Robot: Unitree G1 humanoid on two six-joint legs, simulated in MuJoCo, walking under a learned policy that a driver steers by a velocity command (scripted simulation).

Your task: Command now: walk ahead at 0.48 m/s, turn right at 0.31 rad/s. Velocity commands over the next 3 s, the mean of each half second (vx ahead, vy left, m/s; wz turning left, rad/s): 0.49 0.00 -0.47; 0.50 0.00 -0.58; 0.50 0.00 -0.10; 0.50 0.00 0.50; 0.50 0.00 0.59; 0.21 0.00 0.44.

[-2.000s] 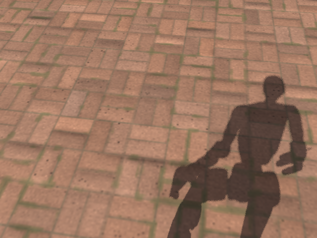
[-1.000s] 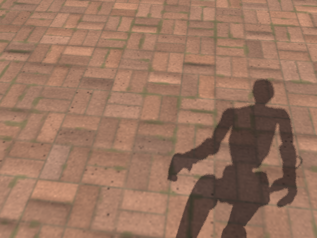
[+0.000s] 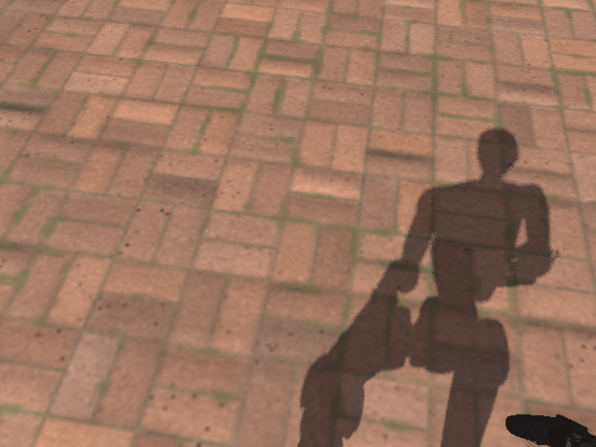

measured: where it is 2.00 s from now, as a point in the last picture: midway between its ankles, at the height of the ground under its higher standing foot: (480, 260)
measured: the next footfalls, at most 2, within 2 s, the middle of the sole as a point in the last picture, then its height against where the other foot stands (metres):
right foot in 0.52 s outside the picture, level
left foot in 1.00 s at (376, 315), level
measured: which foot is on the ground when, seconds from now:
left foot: down 0.00-0.50, up 0.52-0.98, down 1.00-1.00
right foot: up 0.00-0.50, down 0.52-1.00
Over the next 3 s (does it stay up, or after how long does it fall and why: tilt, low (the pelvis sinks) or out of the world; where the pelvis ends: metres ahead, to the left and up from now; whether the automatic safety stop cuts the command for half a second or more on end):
stays up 1.44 -0.43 0.01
